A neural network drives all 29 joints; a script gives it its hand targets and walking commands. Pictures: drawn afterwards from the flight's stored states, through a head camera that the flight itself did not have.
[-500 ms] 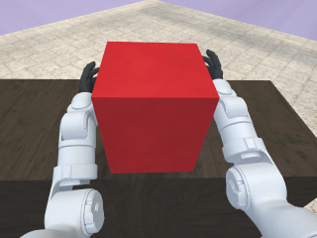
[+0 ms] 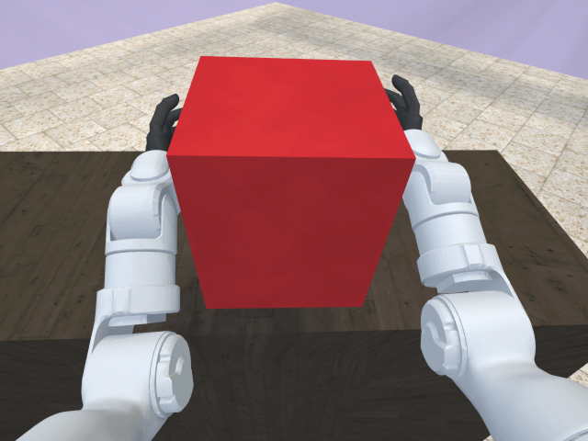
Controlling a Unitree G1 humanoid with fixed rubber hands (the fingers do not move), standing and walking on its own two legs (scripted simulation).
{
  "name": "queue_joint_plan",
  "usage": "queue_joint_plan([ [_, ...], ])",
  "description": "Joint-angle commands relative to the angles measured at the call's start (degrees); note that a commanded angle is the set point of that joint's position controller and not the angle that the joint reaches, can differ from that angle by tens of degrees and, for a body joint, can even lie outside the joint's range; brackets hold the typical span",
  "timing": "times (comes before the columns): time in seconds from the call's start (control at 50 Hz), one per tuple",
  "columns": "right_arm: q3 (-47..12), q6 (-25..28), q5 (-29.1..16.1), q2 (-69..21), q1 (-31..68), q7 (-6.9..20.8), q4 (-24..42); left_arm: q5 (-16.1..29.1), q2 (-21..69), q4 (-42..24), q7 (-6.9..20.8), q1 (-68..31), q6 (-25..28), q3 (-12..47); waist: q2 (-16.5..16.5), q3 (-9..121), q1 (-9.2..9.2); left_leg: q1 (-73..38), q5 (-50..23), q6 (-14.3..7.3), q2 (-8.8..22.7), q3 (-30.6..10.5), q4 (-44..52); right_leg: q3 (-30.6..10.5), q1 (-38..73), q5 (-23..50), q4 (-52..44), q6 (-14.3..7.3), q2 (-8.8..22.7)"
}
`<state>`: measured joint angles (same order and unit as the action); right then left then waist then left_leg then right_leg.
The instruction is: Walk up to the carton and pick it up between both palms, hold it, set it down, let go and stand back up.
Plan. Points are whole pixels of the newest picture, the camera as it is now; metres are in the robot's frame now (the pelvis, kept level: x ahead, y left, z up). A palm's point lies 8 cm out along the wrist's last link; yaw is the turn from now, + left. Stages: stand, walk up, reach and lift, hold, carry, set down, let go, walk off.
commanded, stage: reach and lift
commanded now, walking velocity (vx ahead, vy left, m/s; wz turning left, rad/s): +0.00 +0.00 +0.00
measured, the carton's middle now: (286, 188) +0.37 +0.01 +0.19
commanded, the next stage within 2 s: hold in 0.40 s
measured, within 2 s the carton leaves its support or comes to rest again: neither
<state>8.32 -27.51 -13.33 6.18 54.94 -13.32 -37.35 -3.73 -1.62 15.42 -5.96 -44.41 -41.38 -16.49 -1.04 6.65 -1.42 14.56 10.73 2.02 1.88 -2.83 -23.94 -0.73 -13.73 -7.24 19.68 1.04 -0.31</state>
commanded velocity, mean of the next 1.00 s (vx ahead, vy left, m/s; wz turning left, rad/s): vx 0.00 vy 0.00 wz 0.00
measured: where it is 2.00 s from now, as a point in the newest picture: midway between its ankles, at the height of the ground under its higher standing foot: outside the picture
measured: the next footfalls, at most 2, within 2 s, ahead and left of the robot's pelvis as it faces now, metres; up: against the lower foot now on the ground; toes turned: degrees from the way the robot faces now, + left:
none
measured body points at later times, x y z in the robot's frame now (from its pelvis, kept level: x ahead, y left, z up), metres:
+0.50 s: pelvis +0.00 +0.00 +0.00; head -0.04 +0.00 +0.45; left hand +0.40 +0.16 +0.24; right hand +0.42 -0.15 +0.26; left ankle +0.02 +0.14 -0.74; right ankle +0.03 -0.13 -0.74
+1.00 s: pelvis +0.00 +0.00 +0.00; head -0.06 +0.00 +0.45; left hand +0.38 +0.15 +0.26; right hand +0.40 -0.15 +0.28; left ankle +0.02 +0.14 -0.74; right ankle +0.03 -0.13 -0.74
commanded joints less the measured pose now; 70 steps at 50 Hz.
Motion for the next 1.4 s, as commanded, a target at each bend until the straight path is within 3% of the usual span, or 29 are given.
queue_joint_plan([
  [0.0,-22.75,-1.80,-10.14,-39.71,50.75,5.62,13.71,7.28,32.03,-5.87,8.78,-59.07,2.80,29.69,-0.63,33.06,-6.01,-7.72,-6.89,1.97,-5.15,0.63,3.10,1.64,20.11,10.89,-0.53,1.94,-3.95],
  [0.24,-22.46,-3.71,-11.64,-39.39,52.83,6.07,13.59,8.55,32.57,-6.88,7.89,-61.25,1.62,30.16,-1.58,34.16,-5.90,-6.98,-6.04,1.83,-4.72,0.22,2.96,1.52,19.25,9.08,-0.31,1.27,-4.53],
  [0.48,-25.55,-7.26,-16.35,-38.62,51.20,5.06,19.97,10.26,33.08,-17.11,6.93,-61.01,-1.37,32.86,-3.53,38.20,-6.59,-9.63,-13.48,2.46,-4.61,-0.71,0.48,1.27,21.24,14.87,0.94,0.93,-5.65],
  [0.64,-22.74,-9.65,-16.15,-37.48,51.22,5.22,15.82,7.83,32.68,-12.16,7.94,-59.77,-4.17,29.60,-2.67,30.45,-6.37,-6.09,-6.33,2.05,-4.44,-0.26,2.99,0.75,20.05,8.83,-0.38,0.70,-5.11],
  [0.86,-22.52,-10.70,-17.22,-39.32,55.79,5.82,16.23,8.44,33.03,-11.91,8.07,-63.59,-4.76,28.24,-2.27,31.85,-5.06,-4.39,-2.38,1.40,-4.35,-0.35,3.88,0.38,19.49,4.85,-0.64,0.29,-5.12],
  [0.92,-22.61,-10.86,-17.28,-39.64,55.67,5.84,16.16,8.22,32.96,-11.99,8.01,-63.15,-4.93,27.77,-2.12,31.64,-4.60,-4.09,-3.34,1.49,-4.31,-0.25,3.67,0.25,20.01,5.79,-0.39,0.26,-5.09],
  [0.96,-21.89,-11.17,-16.63,-39.06,54.63,5.82,14.61,7.93,32.44,-11.74,8.08,-63.76,-4.92,27.84,-2.54,31.05,-5.46,-3.99,-2.08,1.53,-4.36,-0.18,4.07,0.36,19.85,5.19,-0.57,0.30,-4.93],
  [1.08,-21.89,-11.66,-17.28,-39.27,54.05,5.81,13.48,6.80,31.91,-10.80,8.50,-62.73,-5.32,26.18,-2.43,29.83,-4.63,-3.13,-2.27,1.27,-4.48,0.00,4.21,0.08,20.33,5.43,-0.46,0.47,-4.82],
  [1.16,-22.49,-11.61,-17.73,-39.49,55.34,5.59,16.18,7.53,32.02,-11.12,8.58,-62.49,-5.28,26.69,-1.84,31.69,-4.56,-3.28,-2.91,1.20,-4.60,-0.07,3.91,0.17,21.12,6.37,-0.25,0.72,-4.91],
  [1.38,-22.65,-12.30,-17.95,-39.87,54.53,5.34,15.88,7.55,31.91,-12.10,8.46,-63.24,-5.48,26.61,-2.34,31.48,-4.54,-3.11,-2.80,1.23,-4.66,-0.13,3.83,0.11,21.29,6.11,-0.11,0.68,-4.86],
])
